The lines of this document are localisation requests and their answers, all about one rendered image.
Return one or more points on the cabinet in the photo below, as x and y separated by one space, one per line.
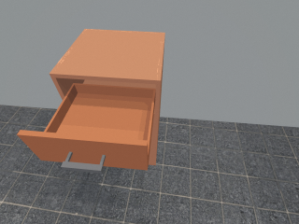
115 58

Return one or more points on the drawer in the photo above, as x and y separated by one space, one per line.
95 120

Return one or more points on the handle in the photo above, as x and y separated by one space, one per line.
83 167

